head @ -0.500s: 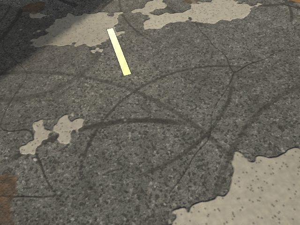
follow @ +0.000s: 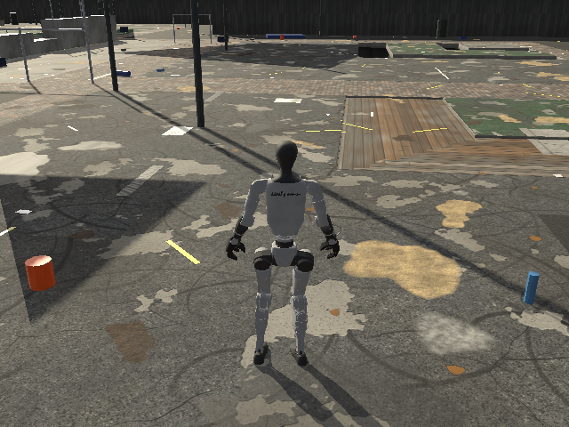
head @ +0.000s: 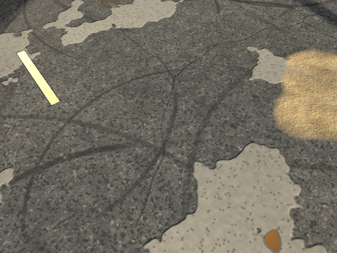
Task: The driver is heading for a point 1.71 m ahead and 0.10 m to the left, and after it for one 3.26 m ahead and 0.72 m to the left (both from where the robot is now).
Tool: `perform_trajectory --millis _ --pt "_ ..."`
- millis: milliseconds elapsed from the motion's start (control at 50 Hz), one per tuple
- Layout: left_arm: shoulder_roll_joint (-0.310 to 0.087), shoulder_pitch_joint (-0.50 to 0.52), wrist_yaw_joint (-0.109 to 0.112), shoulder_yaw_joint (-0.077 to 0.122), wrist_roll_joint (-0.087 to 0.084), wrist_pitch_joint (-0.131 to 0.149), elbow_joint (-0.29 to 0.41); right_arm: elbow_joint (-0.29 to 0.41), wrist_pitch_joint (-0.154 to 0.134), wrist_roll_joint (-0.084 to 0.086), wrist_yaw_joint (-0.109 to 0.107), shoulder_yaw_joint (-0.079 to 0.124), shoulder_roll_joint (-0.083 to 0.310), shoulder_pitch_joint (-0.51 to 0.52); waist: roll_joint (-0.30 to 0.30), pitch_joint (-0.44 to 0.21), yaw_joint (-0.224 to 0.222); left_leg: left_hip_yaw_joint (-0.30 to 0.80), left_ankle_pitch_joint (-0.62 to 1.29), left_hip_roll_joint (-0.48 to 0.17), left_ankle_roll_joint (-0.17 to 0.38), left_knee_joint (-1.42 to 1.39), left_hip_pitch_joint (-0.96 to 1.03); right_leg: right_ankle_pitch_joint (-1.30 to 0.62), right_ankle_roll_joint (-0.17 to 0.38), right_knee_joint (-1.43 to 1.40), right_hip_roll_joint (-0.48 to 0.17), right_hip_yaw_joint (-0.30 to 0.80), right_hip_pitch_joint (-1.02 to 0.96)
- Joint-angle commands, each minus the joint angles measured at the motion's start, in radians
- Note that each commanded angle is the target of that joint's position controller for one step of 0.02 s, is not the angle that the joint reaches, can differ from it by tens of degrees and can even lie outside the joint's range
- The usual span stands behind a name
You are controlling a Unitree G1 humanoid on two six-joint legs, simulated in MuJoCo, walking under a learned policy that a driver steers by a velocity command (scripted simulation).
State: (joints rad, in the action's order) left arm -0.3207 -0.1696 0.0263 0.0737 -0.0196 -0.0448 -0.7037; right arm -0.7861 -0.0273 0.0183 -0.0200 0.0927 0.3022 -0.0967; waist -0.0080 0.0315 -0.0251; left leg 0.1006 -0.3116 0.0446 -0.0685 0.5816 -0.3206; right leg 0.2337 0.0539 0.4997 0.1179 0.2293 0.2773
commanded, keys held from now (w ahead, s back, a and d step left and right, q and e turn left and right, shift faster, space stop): w+e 0.02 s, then w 0.98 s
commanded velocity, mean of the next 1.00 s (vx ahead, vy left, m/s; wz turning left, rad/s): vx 0.41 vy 0.00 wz -0.15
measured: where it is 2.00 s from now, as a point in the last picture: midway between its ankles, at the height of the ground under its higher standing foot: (213, 143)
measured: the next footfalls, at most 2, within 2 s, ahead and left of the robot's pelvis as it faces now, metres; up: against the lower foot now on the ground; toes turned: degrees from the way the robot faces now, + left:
left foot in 0.04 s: +0.05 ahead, +0.14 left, +0.00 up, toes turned -8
right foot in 0.44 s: +0.24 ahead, -0.16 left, +0.00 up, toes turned -7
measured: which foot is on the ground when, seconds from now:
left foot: up 0.00-0.02, down 0.04-0.44, up 0.46-0.94, down 0.96-1.00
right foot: down 0.00-0.04, up 0.06-0.42, down 0.44-0.96, up 0.98-1.00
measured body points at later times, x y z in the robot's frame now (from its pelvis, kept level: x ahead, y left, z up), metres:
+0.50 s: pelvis +0.16 -0.05 -0.01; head +0.18 -0.06 +0.44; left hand +0.39 +0.17 -0.08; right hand +0.12 -0.33 -0.14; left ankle +0.02 +0.13 -0.70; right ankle +0.20 -0.16 -0.74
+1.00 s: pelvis +0.44 -0.06 -0.02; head +0.48 -0.05 +0.42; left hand +0.46 +0.23 -0.15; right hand +0.64 -0.32 -0.10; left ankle +0.56 +0.02 -0.74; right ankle +0.21 -0.16 -0.69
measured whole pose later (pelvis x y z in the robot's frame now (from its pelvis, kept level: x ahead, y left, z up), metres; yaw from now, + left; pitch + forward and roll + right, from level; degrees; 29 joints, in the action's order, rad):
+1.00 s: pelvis +0.44 -0.06 -0.02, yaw -7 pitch +3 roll +0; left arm -0.30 -0.42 0.01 0.05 -0.01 0.04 -0.85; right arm -0.70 -0.10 0.01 0.05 0.03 0.27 -0.03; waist -0.01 0.05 -0.06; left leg -0.05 -0.11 0.02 0.08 0.58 -0.52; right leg 0.50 0.02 0.79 0.01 0.04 0.06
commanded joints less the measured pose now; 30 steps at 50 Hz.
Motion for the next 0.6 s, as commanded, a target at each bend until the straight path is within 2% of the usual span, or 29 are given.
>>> perform_trajectory --millis 20,40,60,80,100,120,140,200,280,340,380,400,420,440,460,480,500,520,540,560,580,600 --pt "-0.131 0.049 0.006 0.028 -0.007 0.008 0.075 0.042 -0.032 0.007 0.009 0.030 0.105 -0.056 -0.116 -0.093 0.061 -0.017 0.112 -0.032 0.051 -0.234 0.195 0.211 0.104 -0.083 -0.169 0.277 0.034" --pt "-0.064 0.008 0.005 0.007 0.004 0.014 0.071 0.032 -0.034 -0.011 0.005 0.037 0.152 -0.124 0.019 -0.145 0.062 0.148 0.012 -0.208 0.117 -0.271 0.348 0.378 0.047 0.118 -0.094 0.161 0.153" --pt "-0.042 -0.007 0.004 0.002 0.000 0.028 0.094 0.022 -0.034 -0.035 0.005 0.044 0.222 -0.181 0.185 -0.108 0.048 0.432 -0.184 -0.365 0.241 -0.350 0.395 0.427 0.006 0.333 0.044 -0.026 0.367" --pt "-0.103 0.035 0.002 0.015 0.002 0.047 0.121 0.023 -0.048 -0.049 0.015 0.046 0.222 -0.159 0.226 -0.018 0.048 0.590 -0.356 -0.444 0.330 -0.405 0.300 0.363 -0.012 0.477 -0.041 -0.029 0.479" --pt "-0.149 0.027 0.000 0.028 0.002 0.055 0.099 0.038 -0.055 -0.032 0.012 0.028 0.156 -0.110 0.180 0.034 0.039 0.506 -0.391 -0.399 0.315 -0.414 0.269 0.281 -0.026 0.530 -0.080 -0.026 0.491" --pt "-0.145 0.003 -0.003 0.031 0.008 0.057 0.073 0.040 -0.056 -0.017 0.006 0.016 0.121 -0.091 0.168 0.041 0.032 0.414 -0.344 -0.341 0.273 -0.416 0.279 0.214 -0.046 0.548 -0.090 -0.043 0.490" --pt "-0.131 -0.002 -0.007 0.030 0.013 0.062 0.064 0.036 -0.054 -0.011 0.004 0.010 0.110 -0.101 0.161 0.033 0.037 0.350 -0.289 -0.307 0.248 -0.420 0.294 0.162 -0.060 0.548 -0.099 -0.059 0.490" --pt "-0.072 0.064 -0.027 0.011 0.010 0.091 0.082 0.008 -0.062 -0.013 0.000 0.005 0.116 -0.175 0.138 0.043 0.076 0.212 -0.091 -0.266 0.247 -0.443 0.291 0.024 -0.079 0.482 -0.130 -0.136 0.484" --pt "-0.016 0.158 -0.041 -0.016 0.008 0.111 0.119 -0.003 -0.058 -0.002 0.005 0.009 0.152 -0.214 0.152 0.039 0.115 0.095 0.071 -0.242 0.249 -0.448 0.231 -0.053 -0.094 0.230 -0.157 -0.226 0.345" --pt "-0.033 0.179 -0.053 -0.015 -0.003 0.118 0.131 -0.017 -0.053 0.006 0.018 0.012 0.181 -0.259 0.158 0.043 0.123 0.073 0.121 -0.266 0.254 -0.430 0.197 -0.051 -0.079 0.111 -0.138 -0.259 0.222" --pt "-0.055 0.150 -0.057 -0.008 -0.011 0.120 0.132 -0.023 -0.046 0.016 0.023 0.013 0.189 -0.263 0.166 0.043 0.090 0.084 0.158 -0.298 0.245 -0.408 0.196 -0.063 -0.046 0.049 -0.132 -0.261 0.144" --pt "-0.066 0.099 -0.056 -0.001 -0.011 0.119 0.118 -0.024 -0.042 0.019 0.023 0.011 0.190 -0.251 0.158 0.029 0.050 0.066 0.233 -0.297 0.228 -0.366 0.187 -0.086 -0.026 0.004 -0.120 -0.270 0.060" --pt "-0.094 0.010 -0.050 0.016 -0.009 0.116 0.090 -0.025 -0.042 0.017 0.022 0.004 0.176 -0.253 0.137 -0.021 0.002 0.029 0.381 -0.271 0.205 -0.267 0.163 -0.088 -0.001 -0.025 -0.098 -0.281 -0.083" --pt "-0.137 -0.127 -0.040 0.039 -0.008 0.113 0.056 -0.024 -0.045 0.009 0.022 -0.010 0.138 -0.254 0.095 -0.110 -0.068 -0.039 0.459 -0.214 0.168 -0.066 0.101 -0.084 0.032 -0.036 -0.130 -0.240 -0.280" --pt "-0.223 -0.292 -0.027 0.057 0.015 0.107 0.038 0.022 -0.054 -0.017 0.021 -0.041 0.053 -0.254 -0.101 -0.273 -0.120 -0.116 0.225 -0.128 0.099 0.304 -0.154 0.018 0.127 -0.057 -0.379 0.092 -0.583" --pt "-0.254 -0.335 -0.038 0.059 0.016 0.107 0.022 0.041 -0.075 -0.004 0.017 -0.050 0.026 -0.291 -0.308 -0.340 -0.093 -0.054 -0.257 -0.022 0.080 0.535 -0.368 0.217 0.243 -0.220 -0.520 0.493 -0.645" --pt "-0.164 -0.270 -0.045 0.032 0.012 0.116 0.027 0.040 -0.083 0.020 0.021 -0.021 0.135 -0.239 -0.192 -0.209 -0.090 -0.003 -0.218 -0.088 0.091 0.645 -0.463 0.297 0.219 -0.247 -0.491 0.436 -0.551" --pt "-0.125 -0.206 -0.048 0.018 0.010 0.119 0.035 0.049 -0.088 0.026 0.028 -0.016 0.151 -0.191 -0.160 -0.106 -0.064 -0.023 -0.121 -0.132 0.112 0.638 -0.482 0.244 0.190 -0.257 -0.450 0.296 -0.444" --pt "-0.104 -0.153 -0.050 0.011 0.016 0.120 0.041 0.044 -0.089 0.013 0.027 -0.019 0.131 -0.171 -0.097 -0.059 -0.042 -0.036 -0.040 -0.161 0.114 0.602 -0.456 0.148 0.175 -0.278 -0.401 0.203 -0.354" --pt "-0.085 -0.120 -0.053 0.005 0.023 0.122 0.045 0.043 -0.085 0.000 0.029 -0.017 0.121 -0.164 -0.091 -0.022 -0.018 -0.037 0.016 -0.182 0.107 0.559 -0.427 0.039 0.170 -0.302 -0.369 0.134 -0.282" --pt "-0.075 -0.100 -0.052 0.002 0.027 0.124 0.046 0.038 -0.078 -0.003 0.033 -0.019 0.104 -0.177 -0.096 -0.016 0.005 -0.037 0.057 -0.194 0.102 0.541 -0.383 -0.035 0.166 -0.327 -0.345 0.083 -0.232" --pt "-0.075 -0.094 -0.051 0.003 0.025 0.129 0.043 0.033 -0.071 -0.003 0.037 -0.023 0.084 -0.188 -0.098 -0.017 0.019 -0.046 0.083 -0.194 0.093 0.525 -0.364 -0.104 0.173 -0.344 -0.336 0.046 -0.206"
